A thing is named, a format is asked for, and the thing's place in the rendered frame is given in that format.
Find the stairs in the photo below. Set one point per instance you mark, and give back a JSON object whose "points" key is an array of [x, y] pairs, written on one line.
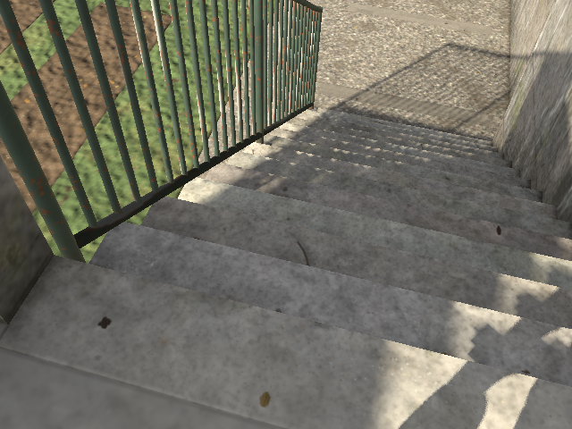
{"points": [[417, 236]]}

